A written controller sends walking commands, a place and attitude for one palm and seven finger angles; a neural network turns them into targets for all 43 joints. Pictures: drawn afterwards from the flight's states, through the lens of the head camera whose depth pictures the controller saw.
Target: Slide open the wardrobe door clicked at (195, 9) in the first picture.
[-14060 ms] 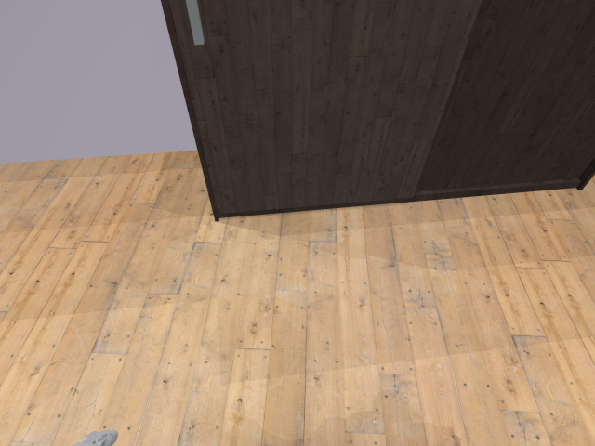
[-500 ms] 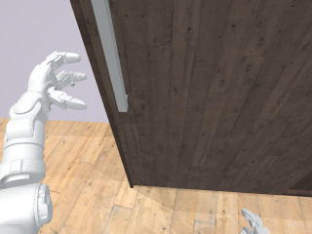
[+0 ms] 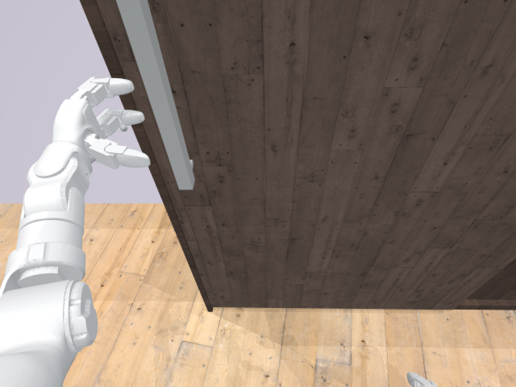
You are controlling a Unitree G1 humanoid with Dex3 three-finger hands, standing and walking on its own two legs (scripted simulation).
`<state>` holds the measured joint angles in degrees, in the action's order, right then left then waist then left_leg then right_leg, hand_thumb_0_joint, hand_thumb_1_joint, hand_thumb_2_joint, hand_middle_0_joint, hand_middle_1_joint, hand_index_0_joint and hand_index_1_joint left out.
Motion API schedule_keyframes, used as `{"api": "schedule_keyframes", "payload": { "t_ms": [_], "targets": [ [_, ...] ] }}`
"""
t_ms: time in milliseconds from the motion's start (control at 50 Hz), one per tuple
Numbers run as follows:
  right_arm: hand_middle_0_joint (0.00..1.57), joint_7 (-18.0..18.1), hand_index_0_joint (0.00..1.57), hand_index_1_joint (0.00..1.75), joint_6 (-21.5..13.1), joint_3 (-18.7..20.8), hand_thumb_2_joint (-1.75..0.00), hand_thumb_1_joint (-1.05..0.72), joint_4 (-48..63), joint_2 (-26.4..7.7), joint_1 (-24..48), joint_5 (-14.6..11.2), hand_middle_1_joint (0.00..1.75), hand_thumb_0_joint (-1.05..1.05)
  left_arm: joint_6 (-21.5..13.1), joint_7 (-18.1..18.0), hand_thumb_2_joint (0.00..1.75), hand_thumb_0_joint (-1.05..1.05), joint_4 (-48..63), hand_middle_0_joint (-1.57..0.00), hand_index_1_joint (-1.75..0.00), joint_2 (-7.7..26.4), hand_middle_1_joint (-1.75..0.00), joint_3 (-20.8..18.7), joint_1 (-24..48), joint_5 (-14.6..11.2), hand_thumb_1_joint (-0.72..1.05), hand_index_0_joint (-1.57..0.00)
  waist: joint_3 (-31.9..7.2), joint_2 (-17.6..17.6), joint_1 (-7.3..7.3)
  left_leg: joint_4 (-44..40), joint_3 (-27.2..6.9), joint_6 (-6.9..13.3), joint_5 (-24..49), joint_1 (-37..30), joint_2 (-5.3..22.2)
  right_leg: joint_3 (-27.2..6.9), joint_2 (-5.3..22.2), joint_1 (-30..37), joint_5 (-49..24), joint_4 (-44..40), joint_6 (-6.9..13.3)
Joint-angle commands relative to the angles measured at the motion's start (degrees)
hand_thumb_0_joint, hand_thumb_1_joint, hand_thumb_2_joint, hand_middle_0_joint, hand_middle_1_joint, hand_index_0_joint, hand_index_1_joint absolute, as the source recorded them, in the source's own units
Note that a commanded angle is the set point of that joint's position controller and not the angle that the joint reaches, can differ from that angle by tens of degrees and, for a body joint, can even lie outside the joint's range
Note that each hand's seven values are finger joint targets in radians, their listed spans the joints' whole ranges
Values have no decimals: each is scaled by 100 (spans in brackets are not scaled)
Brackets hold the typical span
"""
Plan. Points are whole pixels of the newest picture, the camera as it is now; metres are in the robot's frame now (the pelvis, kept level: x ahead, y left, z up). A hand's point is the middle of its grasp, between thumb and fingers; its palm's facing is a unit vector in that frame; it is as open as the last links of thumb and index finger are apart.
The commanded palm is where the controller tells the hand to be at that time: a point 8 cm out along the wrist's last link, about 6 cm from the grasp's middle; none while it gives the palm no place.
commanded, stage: move the hooked fingers beside the handle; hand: left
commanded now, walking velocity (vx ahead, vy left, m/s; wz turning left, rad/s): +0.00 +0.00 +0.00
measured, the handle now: (167, 101) +0.48 +0.14 +0.21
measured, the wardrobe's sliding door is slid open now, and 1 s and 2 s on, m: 0.00 0.00 0.00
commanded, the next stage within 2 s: feel for the door with the fingertips in 0.68 s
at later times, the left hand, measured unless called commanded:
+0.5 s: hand (121, 131) +0.42 +0.20 +0.20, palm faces +0.02 -1.00 -0.02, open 14.0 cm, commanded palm +0.40 +0.25 +0.20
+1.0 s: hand (129, 129) +0.44 +0.19 +0.19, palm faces -0.01 -1.00 +0.00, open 13.9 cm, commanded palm +0.41 +0.24 +0.20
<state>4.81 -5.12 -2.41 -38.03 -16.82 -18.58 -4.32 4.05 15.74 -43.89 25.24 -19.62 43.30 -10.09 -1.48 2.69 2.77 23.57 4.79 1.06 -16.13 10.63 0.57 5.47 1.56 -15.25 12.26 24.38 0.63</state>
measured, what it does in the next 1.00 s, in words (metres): stands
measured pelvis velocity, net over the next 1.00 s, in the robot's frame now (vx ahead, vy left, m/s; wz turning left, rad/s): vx -0.01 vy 0.00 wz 0.00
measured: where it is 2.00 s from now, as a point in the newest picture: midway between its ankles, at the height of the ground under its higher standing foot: outside the picture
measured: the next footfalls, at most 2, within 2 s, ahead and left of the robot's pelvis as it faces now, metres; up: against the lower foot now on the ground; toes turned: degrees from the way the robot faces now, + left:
none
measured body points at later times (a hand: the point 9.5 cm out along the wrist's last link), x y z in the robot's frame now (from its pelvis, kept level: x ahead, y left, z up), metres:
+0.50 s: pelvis -0.01 +0.00 +0.00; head +0.00 -0.02 +0.45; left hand +0.41 +0.25 +0.20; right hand +0.11 -0.26 -0.11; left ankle -0.05 +0.10 -0.74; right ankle +0.00 -0.11 -0.74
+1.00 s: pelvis -0.01 +0.00 +0.00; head +0.01 -0.01 +0.45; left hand +0.43 +0.25 +0.19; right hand +0.06 -0.27 -0.12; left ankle -0.05 +0.10 -0.74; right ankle +0.00 -0.11 -0.74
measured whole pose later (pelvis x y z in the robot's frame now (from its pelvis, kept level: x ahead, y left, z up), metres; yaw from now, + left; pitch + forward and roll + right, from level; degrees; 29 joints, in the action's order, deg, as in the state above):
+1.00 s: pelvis -0.01 +0.00 +0.00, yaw +0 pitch +3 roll +0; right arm 5.0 -5.8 -2.2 -39.4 -17.1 -20.6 -4.6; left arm 1.3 15.6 -47.0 24.7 -18.4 45.0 -11.1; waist -1.3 2.2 2.9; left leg 23.9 5.0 1.2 -15.7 11.4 0.6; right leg 5.1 1.5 -15.8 11.4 24.0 0.6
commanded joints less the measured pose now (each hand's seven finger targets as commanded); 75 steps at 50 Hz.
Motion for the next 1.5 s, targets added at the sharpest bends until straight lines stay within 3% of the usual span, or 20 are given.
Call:
{"api": "schedule_keyframes", "payload": {
  "t_ms": [0, 200, 320, 420, 460, 540, 560, 600, 660, 700, 760, 860, 980, 1060, 1100, 1180, 1240, 1280, 1420, 1480],
  "targets": [
    [20, 42, 20, 30, -261, 278, -90, -90, 773, -740, 174, -20, 30, 0, -475, -10, 30, 0, 1519, -30, -120, 1614, -120, -325, 2527, -131, -50, -30, -2007, -19, -137, -38, -458, 103, 2601, -597, 75, -335, 1, 1104, -2431, 48, 140],
    [20, 82, 20, 30, -267, 244, -90, -90, 791, -715, 326, -59, 30, 0, -322, -2, 30, 0, 1612, -30, -120, 1190, -120, 22, 2664, -220, -50, -30, -1700, -146, -26, -118, -481, 120, 1947, -580, 48, -300, -20, 828, -1914, -76, 145],
    [20, 116, 20, 30, -277, 221, -90, -90, 729, -737, 328, -46, 30, 0, -430, -99, 30, 0, 1380, -30, -120, 1512, -120, -108, 2939, -122, -50, -30, -1703, -70, -44, -139, -516, 128, 1683, -523, 31, -341, 8, 821, -1627, -111, 165],
    [20, 135, 20, 30, -288, 202, -90, -90, 658, -745, 291, -62, 30, 0, -505, -69, 30, 0, 870, -30, -120, 1433, -120, -22, 2998, -128, -50, -30, -1532, -326, 6, -178, -510, 131, 1470, -365, 40, -338, 5, 760, -1497, -137, 142],
    [20, 127, 20, 30, -318, 189, -90, -90, 676, -718, 305, -63, 30, 0, -535, -65, 30, 0, 830, -30, -120, 1313, -120, 48, 3053, -117, -50, -30, -1553, -59, 2, -168, -515, 117, 1475, -410, 15, -352, 4, 688, -1483, -119, 159],
    [20, 127, 20, 30, -323, 199, -90, -90, 640, -775, 198, -44, 30, 0, -622, -82, 30, 0, 497, -30, -120, 1610, -120, -186, 3099, -108, -50, -30, -1587, -384, -10, -185, -502, 138, 1326, -222, 21, -390, 6, 783, -1412, -129, 129],
    [20, 134, 20, 30, -317, 203, -90, -90, 641, -781, 173, -45, 30, 0, -659, -81, 30, 0, 471, -30, -120, 1773, -120, -284, 3097, -76, -50, -30, -1640, -344, -32, -178, -494, 135, 1361, -197, 21, -399, 11, 833, -1461, -105, 132],
    [20, 121, 20, 30, -353, 198, -90, -90, 655, -739, 168, -47, 30, 0, -760, -46, 30, 0, 637, -30, -120, 1490, -120, -8, 3293, -41, -50, -30, -1687, -31, 29, -150, -490, 123, 1454, -311, 16, -394, 15, 755, -1524, -83, 147],
    [20, 135, 20, 30, -333, 223, -90, -90, 643, -792, 78, -43, 30, 0, -822, -11, 30, 0, 596, -30, -120, 1823, -120, -274, 3227, -72, -50, -30, -1866, -230, -4, -153, -490, 133, 1546, -295, 30, -403, -5, 932, -1648, -73, 130],
    [20, 138, 20, 30, -362, 225, -90, -90, 594, -777, 41, -47, 30, 0, -812, 30, 30, 0, 472, -30, -120, 1619, -120, -120, 3323, -86, -50, -30, -1694, -169, 69, -142, -493, 127, 1492, -297, 35, -382, -16, 758, -1582, -100, 128],
    [20, 140, 20, 30, -348, 239, -90, -90, 576, -831, -33, -37, 30, 0, -814, 54, 30, 0, 423, -30, -120, 2002, -120, -390, 3240, -67, -50, -30, -1808, -4, -10, -151, -472, 132, 1505, -246, 23, -425, -10, 864, -1600, -99, 136],
    [20, 79, 20, 30, -399, 281, -90, -90, 629, -777, -18, -27, 30, 0, -781, 63, 30, 0, 999, -30, -120, 1296, -120, -7, 2999, -205, -50, -30, -2005, 17, -1, -78, -494, 109, 2094, -616, 70, -348, -61, 824, -1965, -54, 145],
    [20, 51, 20, 30, -346, 281, -90, -90, 611, -763, 50, -36, 30, 0, -499, -152, 30, 0, 1063, -30, -120, 1282, -120, -76, 2885, -159, -50, -30, -1661, -106, -39, -135, -484, 105, 1853, -368, 64, -313, -61, 716, -1760, -80, 149],
    [20, 11, 20, 30, -337, 294, -90, -90, 709, -685, 144, -7, 30, 0, -532, -345, 30, 0, 1728, -30, -120, 1111, -120, -14, 2908, -116, -50, -30, -2195, 42, -107, -45, -512, 72, 2484, -768, 87, -318, -69, 928, -2129, 18, 158],
    [20, 1, 20, 30, -350, 278, -90, -90, 689, -649, 221, -14, 30, 0, -484, -378, 30, 0, 1774, -30, -120, 767, -120, 207, 2956, -172, -50, -30, -2066, -74, -46, -35, -505, 67, 2426, -759, 96, -303, -70, 860, -2130, 3, 144],
    [20, 20, 20, 30, -257, 241, -90, -90, 622, -670, 251, -21, 30, 0, -289, -521, 30, 0, 1294, -30, -120, 948, -120, 66, 2895, -74, -50, -30, -1620, -238, -57, -115, -471, 83, 1981, -440, 65, -304, -60, 736, -1864, -48, 149],
    [20, 17, 20, 30, -225, 230, -90, -90, 705, -617, 319, -11, 30, 0, -344, -616, 30, 0, 1553, -30, -120, 932, -120, 138, 3127, 34, -50, -30, -1850, -2, -67, -79, -478, 81, 2190, -608, 57, -335, -46, 821, -1979, -15, 162],
    [20, 30, 20, 30, -223, 222, -90, -90, 677, -600, 315, -24, 30, 0, -353, -602, 30, 0, 1330, -30, -120, 633, -120, 354, 3239, -30, -50, -30, -1751, -356, 31, -68, -478, 97, 2087, -567, 78, -317, -57, 739, -1963, -31, 135],
    [20, 65, 20, 30, -212, 234, -90, -90, 589, -650, 186, 8, 30, 0, -553, -567, 30, 0, 946, -30, -120, 940, -120, 176, 3559, 15, -50, -30, -1919, -258, 45, -28, -515, 92, 2071, -568, 56, -331, -47, 771, -1932, 5, 147],
    [20, 57, 20, 30, -245, 218, -90, -90, 529, -621, 149, 0, 30, 0, -618, -532, 30, 0, 838, -30, -120, 679, -120, 393, 3802, -13, -50, -30, -1808, -181, 121, -30, -520, 80, 2003, -549, 52, -333, -54, 646, -1875, -16, 144]
  ]
}}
